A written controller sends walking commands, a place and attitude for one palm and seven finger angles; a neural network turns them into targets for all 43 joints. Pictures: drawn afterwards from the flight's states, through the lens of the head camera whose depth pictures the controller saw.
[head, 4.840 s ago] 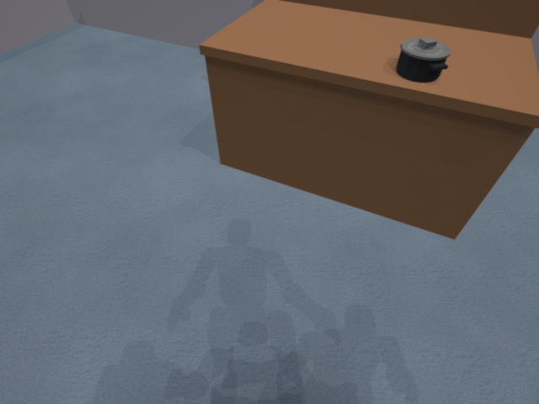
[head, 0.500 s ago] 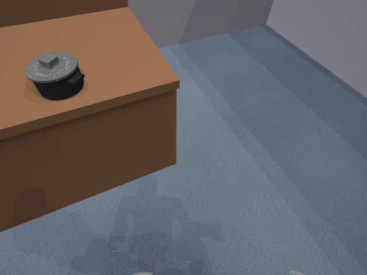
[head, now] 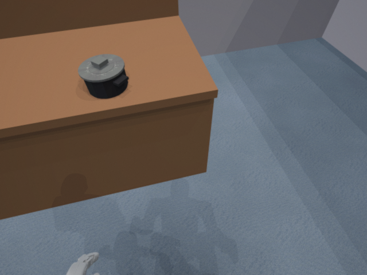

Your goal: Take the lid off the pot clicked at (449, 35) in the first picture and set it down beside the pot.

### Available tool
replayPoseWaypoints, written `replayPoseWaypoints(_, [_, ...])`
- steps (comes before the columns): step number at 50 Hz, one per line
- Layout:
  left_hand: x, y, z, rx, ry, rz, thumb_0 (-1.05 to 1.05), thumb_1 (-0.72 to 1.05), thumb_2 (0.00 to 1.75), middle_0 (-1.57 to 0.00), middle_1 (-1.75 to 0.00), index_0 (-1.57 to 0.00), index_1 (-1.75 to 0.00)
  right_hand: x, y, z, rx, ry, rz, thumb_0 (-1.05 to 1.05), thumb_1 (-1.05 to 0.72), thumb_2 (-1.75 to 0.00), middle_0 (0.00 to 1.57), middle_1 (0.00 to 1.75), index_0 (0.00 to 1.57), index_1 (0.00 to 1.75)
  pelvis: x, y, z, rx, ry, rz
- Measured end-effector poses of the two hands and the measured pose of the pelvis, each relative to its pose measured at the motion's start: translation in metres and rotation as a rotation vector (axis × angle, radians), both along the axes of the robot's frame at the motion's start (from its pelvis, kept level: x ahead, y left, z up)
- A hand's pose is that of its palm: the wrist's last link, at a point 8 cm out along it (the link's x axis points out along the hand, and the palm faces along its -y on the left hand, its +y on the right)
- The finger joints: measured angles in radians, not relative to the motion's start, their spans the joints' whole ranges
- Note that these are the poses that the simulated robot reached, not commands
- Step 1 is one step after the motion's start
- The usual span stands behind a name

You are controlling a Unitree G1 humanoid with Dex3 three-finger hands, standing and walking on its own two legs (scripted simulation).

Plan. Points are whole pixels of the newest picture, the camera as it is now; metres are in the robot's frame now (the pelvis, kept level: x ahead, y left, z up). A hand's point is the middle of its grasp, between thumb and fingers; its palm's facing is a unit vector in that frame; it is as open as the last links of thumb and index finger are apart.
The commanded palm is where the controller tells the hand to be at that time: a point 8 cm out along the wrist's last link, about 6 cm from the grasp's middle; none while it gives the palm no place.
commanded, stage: turn to face it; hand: left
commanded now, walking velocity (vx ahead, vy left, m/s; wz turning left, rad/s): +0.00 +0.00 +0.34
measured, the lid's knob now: (99, 61) +0.77 +0.33 +0.03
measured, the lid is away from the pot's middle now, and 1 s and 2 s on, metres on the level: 0.00 0.00 0.00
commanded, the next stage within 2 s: take the last steps up to it in 0.18 s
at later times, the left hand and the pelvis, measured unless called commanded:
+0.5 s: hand out of the picture -0.06 +0.20 -0.17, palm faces +0.28 -0.94 -0.21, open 7.4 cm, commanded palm none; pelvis +0.00 +0.02 +0.00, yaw +11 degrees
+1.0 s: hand (96, 253) +0.20 +0.25 -0.18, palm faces +0.15 -0.98 -0.15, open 7.4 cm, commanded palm none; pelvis +0.15 +0.06 -0.01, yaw +11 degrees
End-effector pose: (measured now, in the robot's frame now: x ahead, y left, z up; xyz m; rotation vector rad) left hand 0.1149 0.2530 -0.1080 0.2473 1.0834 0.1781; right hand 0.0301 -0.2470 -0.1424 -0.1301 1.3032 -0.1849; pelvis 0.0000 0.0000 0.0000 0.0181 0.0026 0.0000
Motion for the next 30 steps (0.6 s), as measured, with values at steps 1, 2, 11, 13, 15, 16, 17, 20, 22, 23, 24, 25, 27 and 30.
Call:
replayPoseWaypoints(1, [-0.001,-0.005,0.001,0.007,-0.012,0.004,0.00,0.90,0.90,-0.20,-0.30,-0.20,-0.30,0.001,-0.005,-0.005,0.006,0.002,0.003,0.01,-0.90,-0.90,0.21,0.30,0.21,0.30,0.000,-0.004,-0.002,-0.004,-0.002,0.009])
replayPoseWaypoints(2, [-0.004,-0.010,0.003,0.010,-0.017,0.007,0.00,0.90,0.90,-0.20,-0.30,-0.20,-0.30,0.003,-0.010,-0.008,0.009,0.004,0.006,0.01,-0.90,-0.90,0.21,0.30,0.21,0.30,-0.001,-0.007,-0.003,-0.009,-0.005,0.021])
replayPoseWaypoints(11, [-0.062,-0.032,0.010,-0.013,0.051,0.124,0.00,0.90,0.90,-0.20,-0.30,-0.20,-0.30,0.032,-0.028,0.003,0.013,0.005,0.106,0.01,-0.91,-0.90,0.20,0.30,0.20,0.30,-0.001,-0.023,0.011,0.020,-0.012,0.116])
replayPoseWaypoints(13, [-0.077,-0.034,0.006,-0.024,0.076,0.153,0.00,0.90,0.90,-0.21,-0.30,-0.20,-0.30,0.040,-0.027,0.005,0.007,0.008,0.132,0.01,-0.91,-0.90,0.20,0.30,0.20,0.30,-0.001,-0.023,0.012,0.019,-0.011,0.131])
replayPoseWaypoints(15, [-0.094,-0.034,0.002,-0.036,0.105,0.182,0.00,0.90,0.90,-0.21,-0.30,-0.20,-0.30,0.049,-0.024,0.007,-0.001,0.009,0.158,0.01,-0.91,-0.90,0.20,0.30,0.20,0.30,-0.001,-0.022,0.012,0.017,-0.009,0.144])
replayPoseWaypoints(16, [-0.103,-0.034,0.000,-0.043,0.121,0.197,0.00,0.90,0.90,-0.21,-0.30,-0.20,-0.30,0.053,-0.021,0.008,-0.005,0.007,0.172,0.01,-0.91,-0.90,0.20,0.30,0.20,0.30,-0.001,-0.020,0.012,0.015,-0.009,0.150])
replayPoseWaypoints(17, [-0.113,-0.033,-0.002,-0.050,0.138,0.212,0.00,0.90,0.90,-0.21,-0.30,-0.20,-0.30,0.059,-0.017,0.010,-0.009,0.004,0.189,0.01,-0.91,-0.90,0.20,0.30,0.20,0.30,-0.002,-0.018,0.012,0.013,-0.008,0.156])
replayPoseWaypoints(20, [-0.144,-0.028,-0.010,-0.076,0.191,0.263,0.00,0.90,0.90,-0.21,-0.30,-0.20,-0.30,0.076,-0.001,0.014,-0.016,-0.018,0.242,0.01,-0.91,-0.90,0.20,0.30,0.20,0.30,-0.002,-0.009,0.011,0.000,-0.006,0.175])
replayPoseWaypoints(22, [-0.166,-0.022,-0.016,-0.095,0.229,0.299,0.00,0.90,0.90,-0.21,-0.30,-0.20,-0.30,0.090,0.014,0.019,-0.018,-0.044,0.279,0.01,-0.91,-0.90,0.20,0.30,0.20,0.30,-0.001,-0.001,0.010,-0.009,-0.004,0.186])
replayPoseWaypoints(23, [-0.177,-0.019,-0.020,-0.105,0.250,0.316,0.00,0.90,0.90,-0.21,-0.30,-0.20,-0.30,0.096,0.023,0.021,-0.020,-0.060,0.297,0.01,-0.91,-0.90,0.20,0.30,0.20,0.30,0.000,0.004,0.009,-0.014,-0.004,0.191])
replayPoseWaypoints(24, [-0.187,-0.015,-0.024,-0.116,0.272,0.333,0.00,0.90,0.90,-0.21,-0.30,-0.20,-0.30,0.102,0.032,0.023,-0.023,-0.079,0.313,0.01,-0.91,-0.90,0.20,0.30,0.20,0.30,0.001,0.009,0.008,-0.020,-0.003,0.195])
replayPoseWaypoints(25, [-0.196,-0.011,-0.029,-0.128,0.295,0.348,0.00,0.90,0.90,-0.20,-0.30,-0.20,-0.30,0.108,0.041,0.024,-0.027,-0.100,0.326,0.01,-0.91,-0.90,0.20,0.30,0.20,0.30,0.003,0.015,0.005,-0.028,-0.003,0.198])
replayPoseWaypoints(27, [-0.210,-0.003,-0.040,-0.149,0.347,0.366,0.00,0.90,0.90,-0.20,-0.30,-0.20,-0.30,0.114,0.057,0.024,-0.036,-0.139,0.335,0.01,-0.91,-0.90,0.20,0.30,0.20,0.30,0.007,0.026,-0.001,-0.037,-0.004,0.201])
replayPoseWaypoints(30, [-0.210,0.008,-0.040,-0.167,0.397,0.353,0.00,0.91,0.90,-0.20,-0.30,-0.20,-0.30,0.108,0.074,0.030,-0.035,-0.142,0.319,0.01,-0.91,-0.90,0.20,0.30,0.20,0.30,0.017,0.039,0.004,-0.040,-0.014,0.196])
